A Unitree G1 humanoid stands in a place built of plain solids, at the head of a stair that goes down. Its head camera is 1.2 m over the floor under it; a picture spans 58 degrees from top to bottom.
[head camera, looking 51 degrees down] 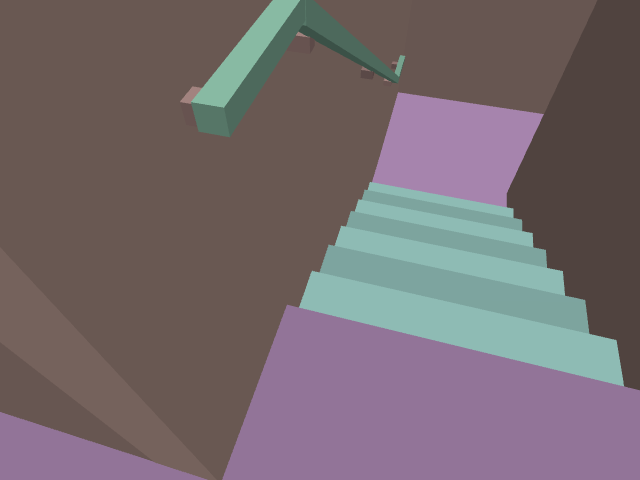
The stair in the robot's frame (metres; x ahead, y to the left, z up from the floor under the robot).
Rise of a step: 0.17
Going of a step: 0.27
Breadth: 1.10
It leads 15 degrees to the right of straight ahead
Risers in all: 8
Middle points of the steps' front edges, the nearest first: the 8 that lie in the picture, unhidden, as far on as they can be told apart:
0.56 -0.43 0.00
0.82 -0.50 -0.19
1.08 -0.57 -0.35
1.34 -0.64 -0.52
1.60 -0.71 -0.69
1.86 -0.78 -0.85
2.12 -0.86 -1.02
2.38 -0.93 -1.19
